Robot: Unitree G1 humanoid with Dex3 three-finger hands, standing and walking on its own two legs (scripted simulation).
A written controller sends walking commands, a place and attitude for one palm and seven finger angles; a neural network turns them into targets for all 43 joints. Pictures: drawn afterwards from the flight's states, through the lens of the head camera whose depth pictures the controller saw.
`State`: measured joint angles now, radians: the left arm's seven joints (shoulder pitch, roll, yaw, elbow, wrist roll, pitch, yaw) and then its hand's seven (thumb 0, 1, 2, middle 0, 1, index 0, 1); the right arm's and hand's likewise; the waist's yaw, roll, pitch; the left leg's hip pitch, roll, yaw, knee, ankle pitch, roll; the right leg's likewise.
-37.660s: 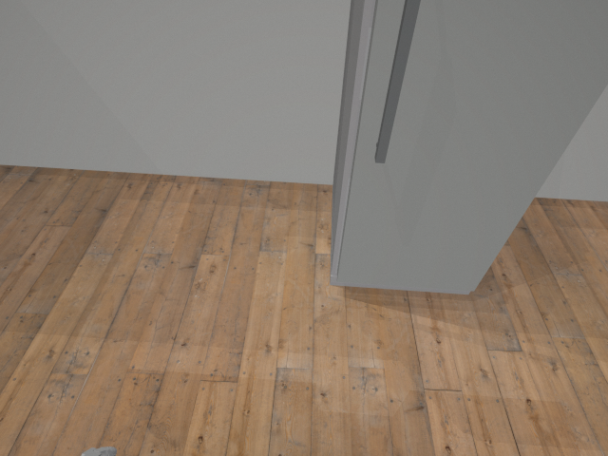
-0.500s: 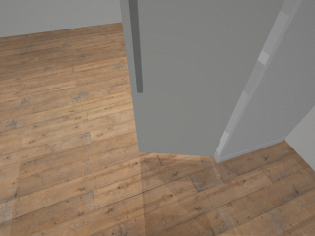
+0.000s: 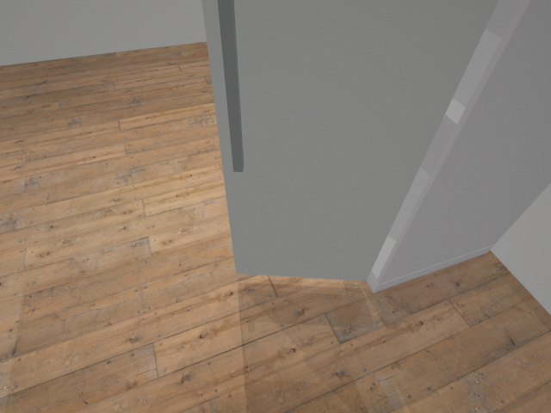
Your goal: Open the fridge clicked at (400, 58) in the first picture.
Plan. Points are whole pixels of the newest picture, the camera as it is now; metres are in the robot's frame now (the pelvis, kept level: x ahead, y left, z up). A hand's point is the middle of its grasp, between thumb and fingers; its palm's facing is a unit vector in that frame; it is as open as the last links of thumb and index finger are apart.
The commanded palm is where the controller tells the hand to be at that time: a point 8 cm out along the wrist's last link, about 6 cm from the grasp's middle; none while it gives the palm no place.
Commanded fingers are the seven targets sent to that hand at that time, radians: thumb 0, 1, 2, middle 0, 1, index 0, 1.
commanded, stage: look to check the result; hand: left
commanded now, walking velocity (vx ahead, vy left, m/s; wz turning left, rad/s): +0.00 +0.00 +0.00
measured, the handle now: (233, 67) +0.68 +0.12 +0.17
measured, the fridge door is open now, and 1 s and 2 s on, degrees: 67 67 67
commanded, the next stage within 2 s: stand and wait in 0.46 s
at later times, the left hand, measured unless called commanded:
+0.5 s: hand out of the picture +0.07 +0.22 -0.17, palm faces -0.02 -0.96 -0.29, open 7.4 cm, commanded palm none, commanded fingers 0.00 0.90 0.90 -0.20 -0.30 -0.20 -0.30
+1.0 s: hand out of the picture +0.07 +0.20 -0.17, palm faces -0.02 -0.96 -0.28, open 7.4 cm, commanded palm none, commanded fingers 0.00 0.90 0.90 -0.20 -0.30 -0.20 -0.30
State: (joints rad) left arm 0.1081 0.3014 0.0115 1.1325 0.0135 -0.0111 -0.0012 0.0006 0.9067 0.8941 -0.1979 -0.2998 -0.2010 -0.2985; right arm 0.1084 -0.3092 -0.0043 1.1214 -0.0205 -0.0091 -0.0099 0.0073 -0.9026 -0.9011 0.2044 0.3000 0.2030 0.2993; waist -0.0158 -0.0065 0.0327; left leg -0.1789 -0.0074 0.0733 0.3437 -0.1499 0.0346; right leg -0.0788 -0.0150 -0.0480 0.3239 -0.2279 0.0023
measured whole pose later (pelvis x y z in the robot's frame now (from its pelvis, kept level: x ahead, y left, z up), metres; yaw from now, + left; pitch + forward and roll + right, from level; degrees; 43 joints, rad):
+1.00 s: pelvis +0.02 -0.02 +0.00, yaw +0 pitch -1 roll +0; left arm 0.15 0.27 0.01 1.15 0.01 -0.01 0.01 0.00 0.91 0.89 -0.20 -0.30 -0.20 -0.30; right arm 0.14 -0.27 0.00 1.15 -0.02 0.00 -0.02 0.01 -0.90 -0.90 0.20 0.30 0.20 0.30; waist -0.01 0.00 0.04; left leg -0.14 0.01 0.07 0.33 -0.17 0.01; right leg -0.03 0.01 -0.05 0.29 -0.24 -0.02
